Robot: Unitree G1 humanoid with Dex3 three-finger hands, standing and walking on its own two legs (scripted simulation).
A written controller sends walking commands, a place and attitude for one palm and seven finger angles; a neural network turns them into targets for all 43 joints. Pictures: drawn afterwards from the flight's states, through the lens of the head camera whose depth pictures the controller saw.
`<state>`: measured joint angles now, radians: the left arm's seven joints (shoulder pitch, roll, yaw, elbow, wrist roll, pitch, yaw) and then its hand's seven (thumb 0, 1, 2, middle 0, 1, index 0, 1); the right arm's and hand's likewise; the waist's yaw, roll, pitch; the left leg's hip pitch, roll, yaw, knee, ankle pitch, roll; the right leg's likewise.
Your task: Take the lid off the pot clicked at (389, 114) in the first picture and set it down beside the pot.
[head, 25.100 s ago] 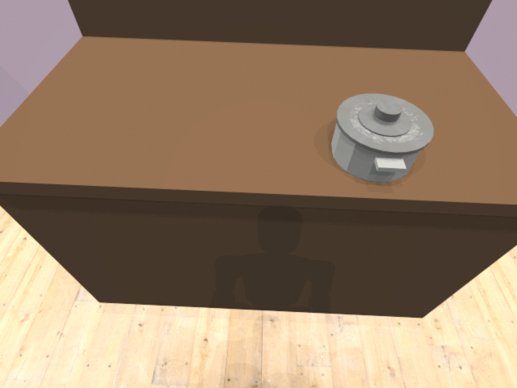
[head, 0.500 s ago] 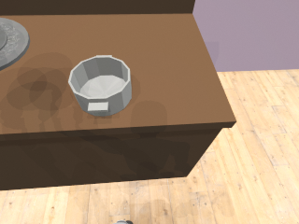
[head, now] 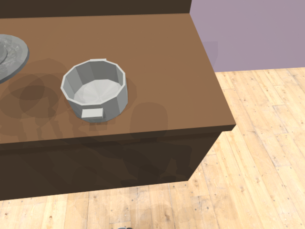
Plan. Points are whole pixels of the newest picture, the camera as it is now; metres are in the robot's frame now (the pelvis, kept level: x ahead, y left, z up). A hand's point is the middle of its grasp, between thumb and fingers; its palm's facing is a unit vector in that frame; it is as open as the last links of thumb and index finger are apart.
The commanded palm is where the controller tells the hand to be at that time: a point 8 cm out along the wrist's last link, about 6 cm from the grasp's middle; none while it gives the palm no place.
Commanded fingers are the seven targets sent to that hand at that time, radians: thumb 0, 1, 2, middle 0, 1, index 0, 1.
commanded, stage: lower the lid onto the table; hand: left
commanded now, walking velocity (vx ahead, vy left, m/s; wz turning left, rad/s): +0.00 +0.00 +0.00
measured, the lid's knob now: out of the picture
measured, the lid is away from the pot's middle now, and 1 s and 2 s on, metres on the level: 0.22 0.24 0.23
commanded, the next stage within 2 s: none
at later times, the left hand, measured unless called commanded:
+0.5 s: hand out of the picture +0.45 +0.36 +0.19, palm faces -0.35 -0.23 -0.91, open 8.3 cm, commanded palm +0.48 +0.37 +0.27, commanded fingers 0.00 0.63 1.00 -0.93 -1.13 -0.72 -1.06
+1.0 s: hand out of the picture +0.44 +0.38 +0.16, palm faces -0.40 -0.23 -0.89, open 8.3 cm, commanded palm +0.48 +0.38 +0.24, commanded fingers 0.00 0.63 1.00 -0.93 -1.13 -0.72 -1.06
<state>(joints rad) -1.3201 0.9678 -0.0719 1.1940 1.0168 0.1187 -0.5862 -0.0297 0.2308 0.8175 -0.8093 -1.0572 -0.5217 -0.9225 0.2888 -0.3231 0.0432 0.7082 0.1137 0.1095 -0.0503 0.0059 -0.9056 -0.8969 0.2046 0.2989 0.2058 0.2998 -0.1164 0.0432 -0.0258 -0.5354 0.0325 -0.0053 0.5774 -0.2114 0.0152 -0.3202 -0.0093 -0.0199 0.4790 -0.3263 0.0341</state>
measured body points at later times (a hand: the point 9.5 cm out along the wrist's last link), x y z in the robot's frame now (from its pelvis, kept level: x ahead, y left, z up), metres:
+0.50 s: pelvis +0.00 +0.00 +0.00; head +0.07 +0.01 +0.44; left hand +0.47 +0.37 +0.24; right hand +0.04 -0.29 -0.12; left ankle +0.04 +0.11 -0.73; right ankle -0.06 -0.15 -0.73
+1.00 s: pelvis -0.01 +0.01 -0.01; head +0.07 +0.02 +0.43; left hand +0.46 +0.38 +0.21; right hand +0.01 -0.28 -0.12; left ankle +0.04 +0.11 -0.73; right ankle -0.06 -0.15 -0.73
